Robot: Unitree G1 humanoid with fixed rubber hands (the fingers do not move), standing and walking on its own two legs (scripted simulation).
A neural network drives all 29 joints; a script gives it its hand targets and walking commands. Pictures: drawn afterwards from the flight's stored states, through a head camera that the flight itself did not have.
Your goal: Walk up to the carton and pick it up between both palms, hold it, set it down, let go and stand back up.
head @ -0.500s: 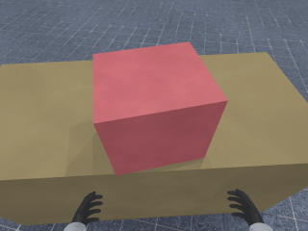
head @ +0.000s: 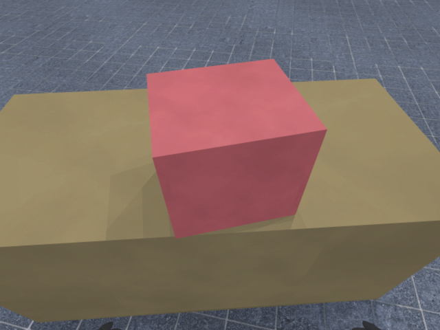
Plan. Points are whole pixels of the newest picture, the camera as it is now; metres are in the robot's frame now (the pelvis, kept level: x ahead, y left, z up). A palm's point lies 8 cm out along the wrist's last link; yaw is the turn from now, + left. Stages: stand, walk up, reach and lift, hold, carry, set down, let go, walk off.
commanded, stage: stand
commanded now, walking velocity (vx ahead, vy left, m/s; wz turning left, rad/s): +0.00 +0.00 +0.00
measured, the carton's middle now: (225, 148) +0.49 +0.01 +0.04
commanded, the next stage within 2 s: none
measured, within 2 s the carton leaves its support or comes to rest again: neither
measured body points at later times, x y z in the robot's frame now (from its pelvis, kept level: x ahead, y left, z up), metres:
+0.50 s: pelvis -0.01 -0.01 -0.01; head -0.02 -0.01 +0.44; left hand +0.04 +0.26 -0.13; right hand +0.05 -0.29 -0.12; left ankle +0.03 +0.11 -0.74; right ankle +0.02 -0.14 -0.74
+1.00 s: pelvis +0.01 -0.01 +0.00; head +0.01 -0.01 +0.45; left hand +0.11 +0.25 -0.12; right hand +0.07 -0.29 -0.12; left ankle +0.03 +0.11 -0.74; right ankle +0.02 -0.14 -0.74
